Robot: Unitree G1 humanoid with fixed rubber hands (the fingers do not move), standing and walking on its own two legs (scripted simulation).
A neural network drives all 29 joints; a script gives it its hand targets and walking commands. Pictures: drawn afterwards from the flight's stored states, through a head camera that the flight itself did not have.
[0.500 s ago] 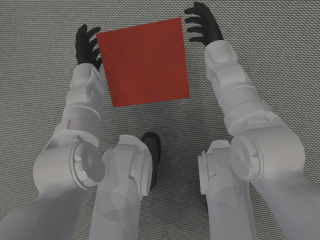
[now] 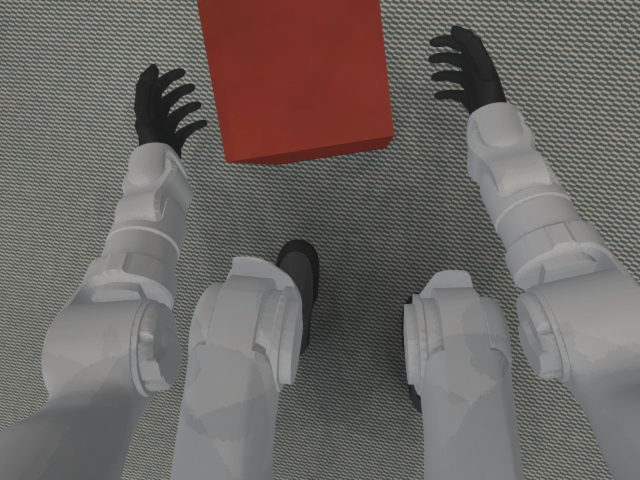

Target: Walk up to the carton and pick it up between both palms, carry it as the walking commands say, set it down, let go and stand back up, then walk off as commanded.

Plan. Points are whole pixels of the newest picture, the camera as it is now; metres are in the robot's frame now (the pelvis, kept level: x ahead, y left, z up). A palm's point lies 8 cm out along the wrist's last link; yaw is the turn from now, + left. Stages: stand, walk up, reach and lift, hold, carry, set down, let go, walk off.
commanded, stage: set down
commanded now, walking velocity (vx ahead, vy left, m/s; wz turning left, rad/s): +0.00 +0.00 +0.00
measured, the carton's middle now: (312, 91) +0.51 +0.08 -0.28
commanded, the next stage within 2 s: let go in 1.54 s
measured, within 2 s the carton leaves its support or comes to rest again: neither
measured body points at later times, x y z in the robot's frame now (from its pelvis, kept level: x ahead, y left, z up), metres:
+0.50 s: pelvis -0.02 +0.00 +0.04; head +0.36 +0.02 +0.26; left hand +0.43 +0.24 -0.16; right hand +0.52 -0.11 -0.17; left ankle +0.15 +0.12 -0.35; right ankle +0.07 -0.11 -0.35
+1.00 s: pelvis -0.01 -0.01 +0.15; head +0.34 +0.02 +0.42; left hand +0.44 +0.24 +0.00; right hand +0.54 -0.11 -0.01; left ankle +0.15 +0.12 -0.35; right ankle +0.07 -0.11 -0.35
